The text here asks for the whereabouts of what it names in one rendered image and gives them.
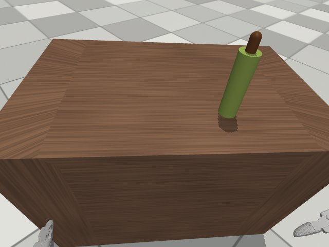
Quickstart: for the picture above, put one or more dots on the bottle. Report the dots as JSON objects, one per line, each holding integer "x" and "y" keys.
{"x": 245, "y": 64}

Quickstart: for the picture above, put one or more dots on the left robot hand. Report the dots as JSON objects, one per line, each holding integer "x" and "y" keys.
{"x": 45, "y": 236}

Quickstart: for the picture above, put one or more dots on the right robot hand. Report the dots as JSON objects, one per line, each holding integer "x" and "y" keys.
{"x": 314, "y": 227}

